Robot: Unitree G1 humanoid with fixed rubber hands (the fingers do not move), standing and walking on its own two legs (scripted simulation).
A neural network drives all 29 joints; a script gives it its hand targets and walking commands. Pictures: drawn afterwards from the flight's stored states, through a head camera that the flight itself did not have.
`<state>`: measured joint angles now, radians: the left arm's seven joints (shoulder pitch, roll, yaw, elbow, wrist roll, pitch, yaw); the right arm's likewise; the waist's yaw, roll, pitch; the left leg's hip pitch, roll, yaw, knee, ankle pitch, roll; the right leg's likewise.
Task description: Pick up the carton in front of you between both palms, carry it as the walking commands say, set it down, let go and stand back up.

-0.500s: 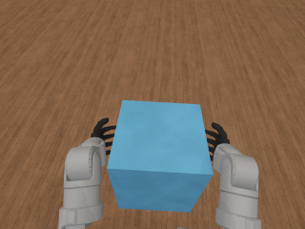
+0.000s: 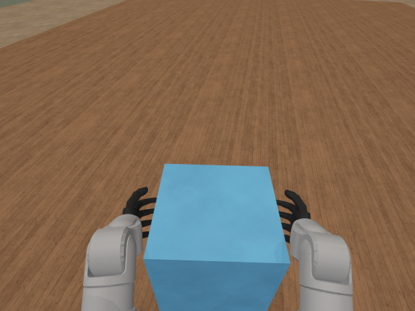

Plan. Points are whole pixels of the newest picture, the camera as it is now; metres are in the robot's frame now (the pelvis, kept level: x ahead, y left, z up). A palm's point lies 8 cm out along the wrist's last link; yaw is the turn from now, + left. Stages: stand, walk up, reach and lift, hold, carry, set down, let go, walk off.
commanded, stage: carry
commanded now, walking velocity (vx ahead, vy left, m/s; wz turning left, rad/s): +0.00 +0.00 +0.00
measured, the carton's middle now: (214, 242) +0.28 +0.00 +0.01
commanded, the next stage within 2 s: none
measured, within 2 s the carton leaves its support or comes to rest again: neither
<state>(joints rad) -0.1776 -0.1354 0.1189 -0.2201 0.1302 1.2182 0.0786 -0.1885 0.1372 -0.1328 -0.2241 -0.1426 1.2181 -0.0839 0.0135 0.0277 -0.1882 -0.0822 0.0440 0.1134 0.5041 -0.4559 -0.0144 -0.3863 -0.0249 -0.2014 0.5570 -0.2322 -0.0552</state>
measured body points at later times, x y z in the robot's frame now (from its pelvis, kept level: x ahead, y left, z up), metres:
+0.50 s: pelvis -0.04 +0.00 +0.00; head -0.09 +0.00 +0.45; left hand +0.23 +0.16 +0.07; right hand +0.24 -0.15 +0.07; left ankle -0.14 +0.10 -0.73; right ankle +0.04 -0.09 -0.73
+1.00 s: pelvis -0.07 +0.01 +0.00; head -0.10 +0.00 +0.45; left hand +0.23 +0.16 +0.03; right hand +0.24 -0.14 +0.03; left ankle -0.14 +0.10 -0.73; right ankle +0.04 -0.09 -0.73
